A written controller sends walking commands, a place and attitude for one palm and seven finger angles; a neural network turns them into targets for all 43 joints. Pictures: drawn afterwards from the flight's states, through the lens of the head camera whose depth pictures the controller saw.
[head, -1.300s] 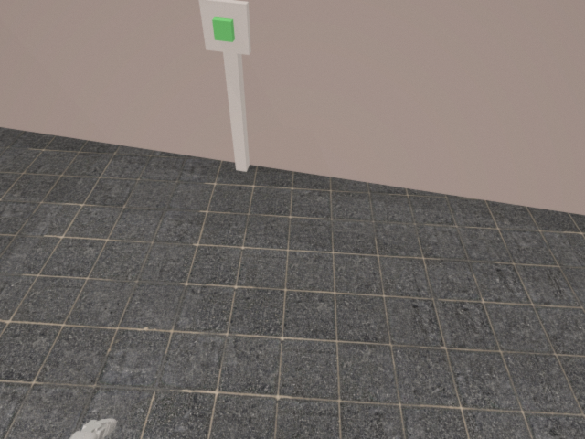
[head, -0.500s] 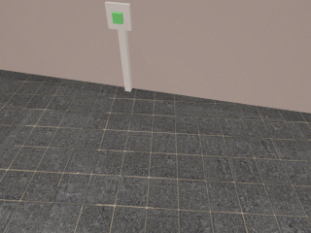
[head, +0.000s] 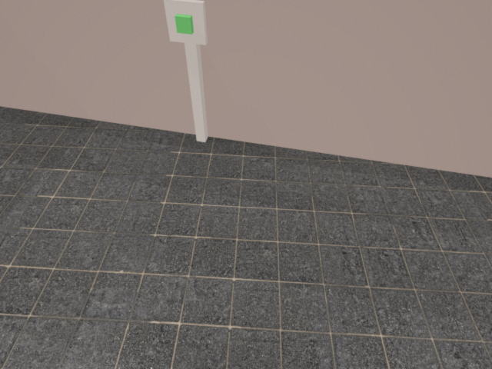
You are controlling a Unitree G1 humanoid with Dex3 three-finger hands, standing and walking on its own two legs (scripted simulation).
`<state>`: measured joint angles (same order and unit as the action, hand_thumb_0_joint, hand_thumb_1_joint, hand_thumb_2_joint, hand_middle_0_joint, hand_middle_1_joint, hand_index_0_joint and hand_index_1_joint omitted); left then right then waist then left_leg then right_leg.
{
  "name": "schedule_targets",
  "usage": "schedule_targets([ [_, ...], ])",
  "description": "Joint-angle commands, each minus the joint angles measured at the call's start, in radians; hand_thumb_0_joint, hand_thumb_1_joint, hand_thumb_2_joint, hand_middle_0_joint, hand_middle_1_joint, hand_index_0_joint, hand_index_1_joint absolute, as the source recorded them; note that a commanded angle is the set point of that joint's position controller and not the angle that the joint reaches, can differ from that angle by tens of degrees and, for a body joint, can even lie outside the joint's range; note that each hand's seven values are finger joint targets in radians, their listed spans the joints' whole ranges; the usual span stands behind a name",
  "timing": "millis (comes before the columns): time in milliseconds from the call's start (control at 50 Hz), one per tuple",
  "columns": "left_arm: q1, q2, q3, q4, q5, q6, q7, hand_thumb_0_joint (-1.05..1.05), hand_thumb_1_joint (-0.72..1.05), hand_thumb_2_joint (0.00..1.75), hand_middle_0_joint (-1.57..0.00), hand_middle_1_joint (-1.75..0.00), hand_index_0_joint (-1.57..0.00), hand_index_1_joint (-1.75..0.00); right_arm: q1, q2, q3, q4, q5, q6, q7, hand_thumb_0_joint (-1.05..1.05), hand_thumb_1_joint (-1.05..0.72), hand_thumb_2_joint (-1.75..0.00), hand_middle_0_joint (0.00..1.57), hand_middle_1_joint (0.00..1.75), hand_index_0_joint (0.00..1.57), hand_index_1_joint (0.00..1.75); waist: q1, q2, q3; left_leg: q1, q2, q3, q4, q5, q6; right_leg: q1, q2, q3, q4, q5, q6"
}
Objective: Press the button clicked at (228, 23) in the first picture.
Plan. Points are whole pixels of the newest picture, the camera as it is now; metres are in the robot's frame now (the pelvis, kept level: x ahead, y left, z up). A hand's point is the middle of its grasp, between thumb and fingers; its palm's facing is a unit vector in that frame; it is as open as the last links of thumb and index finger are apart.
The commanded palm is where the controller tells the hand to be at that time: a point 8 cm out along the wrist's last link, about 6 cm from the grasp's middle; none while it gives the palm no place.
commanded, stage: look at it before walking up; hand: left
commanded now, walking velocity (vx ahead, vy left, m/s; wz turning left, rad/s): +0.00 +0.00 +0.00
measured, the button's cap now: (184, 24) +1.49 +0.36 -0.05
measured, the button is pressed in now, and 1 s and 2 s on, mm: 0 0 0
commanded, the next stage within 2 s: walk to a spot facing it in 0.24 s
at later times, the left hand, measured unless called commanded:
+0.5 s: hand out of the picture +0.07 +0.24 -0.17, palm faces +0.01 -0.95 -0.30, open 7.4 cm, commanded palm none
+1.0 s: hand out of the picture +0.15 +0.29 -0.18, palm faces +0.25 -0.96 -0.16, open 7.4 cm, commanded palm none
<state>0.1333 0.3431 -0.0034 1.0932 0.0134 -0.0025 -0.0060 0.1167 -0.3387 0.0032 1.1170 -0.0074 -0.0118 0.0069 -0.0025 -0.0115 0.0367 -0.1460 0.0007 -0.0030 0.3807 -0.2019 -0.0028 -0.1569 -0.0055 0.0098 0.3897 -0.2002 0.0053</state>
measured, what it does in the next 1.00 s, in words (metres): walks ahead: left foot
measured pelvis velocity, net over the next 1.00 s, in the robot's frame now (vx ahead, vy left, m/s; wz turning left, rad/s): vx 0.15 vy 0.10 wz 0.24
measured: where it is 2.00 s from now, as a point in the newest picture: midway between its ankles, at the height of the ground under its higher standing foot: (197, 284)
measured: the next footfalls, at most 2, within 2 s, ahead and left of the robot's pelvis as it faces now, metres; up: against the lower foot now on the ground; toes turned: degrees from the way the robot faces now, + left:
left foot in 0.70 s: +0.11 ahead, +0.15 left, +0.00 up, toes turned +16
right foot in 1.26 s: +0.47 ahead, +0.04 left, +0.00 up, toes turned +10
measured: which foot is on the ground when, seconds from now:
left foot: down 0.00-0.48, up 0.50-0.68, down 0.70-1.00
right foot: down 0.00-0.70, up 0.72-1.00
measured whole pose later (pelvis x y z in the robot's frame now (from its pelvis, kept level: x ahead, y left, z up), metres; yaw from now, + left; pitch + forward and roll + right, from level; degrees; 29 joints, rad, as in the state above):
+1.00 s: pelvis +0.15 +0.10 +0.00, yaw +14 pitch -1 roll -1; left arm 0.23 0.20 0.05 1.05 0.03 0.00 -0.02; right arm 0.44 -0.09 -0.01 1.13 -0.01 -0.07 -0.01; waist -0.02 -0.04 0.02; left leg -0.04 -0.07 0.04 0.30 -0.26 0.09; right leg -0.60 -0.12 -0.05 1.07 -0.20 0.06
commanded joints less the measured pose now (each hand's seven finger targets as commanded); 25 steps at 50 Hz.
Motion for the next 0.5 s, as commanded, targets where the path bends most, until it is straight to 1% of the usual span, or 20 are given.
schedule_targets([
  [0,-0.036,0.206,0.037,-0.069,-0.002,-0.027,0.018,0.0,0.9,0.9,-0.2,-0.3,-0.2,-0.3,-0.053,-0.212,-0.042,-0.066,0.0,-0.024,-0.019,0.0,-0.9,-0.9,0.2,0.3,0.2,0.3,0.001,0.013,-0.09,0.033,0.119,-0.096,-0.056,0.161,0.031,0.019,-0.118,0.094,-0.057,0.158,-0.034],
  [60,-0.04,0.205,0.037,-0.066,-0.002,-0.025,0.018,0.0,0.9,0.9,-0.2,-0.3,-0.2,-0.3,-0.06,-0.213,-0.041,-0.065,0.0,-0.023,-0.019,0.0,-0.9,-0.9,0.2,0.3,0.2,0.3,0.002,0.02,-0.068,0.026,0.12,-0.094,-0.068,0.145,0.03,0.016,-0.116,0.093,-0.065,0.142,-0.033],
  [120,-0.043,0.207,0.036,-0.066,-0.001,-0.025,0.017,0.0,0.9,0.9,-0.2,-0.3,-0.2,-0.3,-0.058,-0.213,-0.041,-0.066,0.0,-0.021,-0.018,0.0,-0.9,-0.9,0.2,0.3,0.2,0.3,0.001,0.011,-0.058,0.021,0.119,-0.097,-0.075,0.125,0.03,0.011,-0.115,0.094,-0.071,0.121,-0.032],
  [140,-0.04,0.205,0.036,-0.066,-0.002,-0.024,0.017,0.0,0.9,0.9,-0.2,-0.3,-0.2,-0.3,-0.063,-0.214,-0.041,-0.066,0.0,-0.021,-0.019,0.0,-0.9,-0.9,0.2,0.3,0.2,0.3,0.004,0.019,-0.051,0.022,0.119,-0.097,-0.077,0.116,0.031,0.008,-0.115,0.096,-0.077,0.111,-0.031],
  [200,-0.04,0.207,0.037,-0.066,-0.001,-0.026,0.017,0.0,0.9,0.9,-0.2,-0.3,-0.2,-0.3,-0.063,-0.212,-0.042,-0.067,-0.001,-0.021,-0.018,0.0,-0.9,-0.9,0.2,0.3,0.2,0.3,0.002,0.014,-0.058,0.029,0.118,-0.096,-0.074,0.122,0.03,0.008,-0.116,0.1,-0.08,0.118,-0.033],
  [220,-0.046,0.21,0.037,-0.068,-0.001,-0.025,0.017,0.0,0.9,0.9,-0.2,-0.3,-0.2,-0.3,-0.061,-0.213,-0.041,-0.067,0.0,-0.021,-0.018,0.0,-0.9,-0.9,0.2,0.3,0.2,0.3,0.002,0.011,-0.047,0.021,0.118,-0.096,-0.078,0.12,0.029,0.008,-0.115,0.096,-0.08,0.116,-0.032],
  [320,-0.043,0.21,0.037,-0.066,-0.001,-0.026,0.017,0.0,0.9,0.9,-0.2,-0.3,-0.2,-0.3,-0.064,-0.215,-0.041,-0.067,-0.001,-0.022,-0.018,0.0,-0.9,-0.9,0.2,0.3,0.2,0.3,0.003,0.012,-0.069,0.038,0.119,-0.095,-0.076,0.134,0.03,0.016,-0.118,0.096,-0.08,0.128,-0.032],
  [340,-0.014,0.151,0.025,-0.053,-0.003,-0.019,0.019,0.0,0.9,0.9,-0.2,-0.3,-0.2,-0.3,-0.042,-0.155,-0.025,-0.056,-0.003,-0.015,-0.014,0.0,-0.9,-0.9,0.2,0.3,0.2,0.3,0.004,0.012,-0.085,0.028,0.114,-0.092,-0.068,0.101,0.024,0.03,-0.12,0.082,-0.08,0.079,-0.02],
  [360,0.021,0.1,0.016,-0.042,-0.003,-0.008,0.021,0.0,0.9,0.9,-0.2,-0.3,-0.2,-0.3,-0.009,-0.099,-0.012,-0.046,-0.008,-0.003,-0.011,0.0,-0.9,-0.9,0.2,0.3,0.2,0.3,0.005,0.004,-0.081,0.008,0.103,-0.086,-0.05,0.047,0.016,0.03,-0.117,0.076,-0.07,-0.009,-0.011],
  [380,0.051,0.091,0.017,-0.041,0.002,0.001,0.02,0.0,0.9,0.9,-0.2,-0.3,-0.2,-0.3,0.017,-0.082,-0.01,-0.047,-0.01,0.006,-0.007,0.0,-0.9,-0.9,0.2,0.3,0.2,0.3,0.01,-0.003,-0.077,-0.027,0.093,-0.086,-0.029,-0.05,0.018,0.031,-0.117,0.081,-0.067,-0.135,-0.01],
  [400,0.064,0.104,0.023,-0.043,0.004,0.007,0.016,0.0,0.9,0.9,-0.2,-0.3,-0.2,-0.3,0.019,-0.082,-0.013,-0.05,-0.014,0.012,-0.006,0.0,-0.9,-0.9,0.2,0.3,0.2,0.3,0.017,-0.017,-0.034,-0.093,0.077,-0.085,-0.012,-0.15,0.02,0.017,-0.124,0.1,-0.083,-0.251,-0.016],
  [420,0.083,0.121,0.033,-0.047,0.006,0.01,0.013,0.0,0.9,0.9,-0.2,-0.3,-0.2,-0.3,0.021,-0.08,-0.013,-0.06,-0.016,0.016,-0.004,0.0,-0.9,-0.9,0.2,0.3,0.2,0.3,0.027,-0.051,-0.001,-0.172,0.053,-0.075,0.025,-0.227,0.02,0.028,-0.146,0.132,-0.108,-0.338,-0.031],
  [440,0.113,0.142,0.045,-0.052,0.009,0.011,0.012,0.0,0.9,0.9,-0.2,-0.3,-0.2,-0.3,0.02,-0.072,-0.016,-0.076,-0.018,0.02,-0.002,0.0,-0.9,-0.9,0.2,0.3,0.2,0.3,0.04,-0.114,0.021,-0.249,0.023,-0.04,0.105,-0.271,0.015,0.045,-0.195,0.186,-0.151,-0.423,-0.058],
  [460,0.142,0.169,0.058,-0.059,0.012,0.011,0.014,0.0,0.9,0.9,-0.2,-0.3,-0.2,-0.3,0.022,-0.064,-0.019,-0.093,-0.017,0.022,-0.002,0.0,-0.9,-0.9,0.2,0.3,0.2,0.3,0.052,-0.192,0.034,-0.317,0.008,0.009,0.226,-0.271,0.008,0.066,-0.273,0.261,-0.212,-0.496,-0.097],
  [480,0.177,0.178,0.067,-0.066,0.014,0.006,0.018,0.0,0.9,0.9,-0.2,-0.3,-0.2,-0.3,-0.003,-0.073,-0.028,-0.12,-0.016,0.023,0.001,0.0,-0.9,-0.9,0.2,0.3,0.2,0.3,0.069,-0.211,0.054,-0.372,0.024,0.019,0.357,-0.31,0.009,0.068,-0.34,0.323,-0.252,-0.512,-0.142],
])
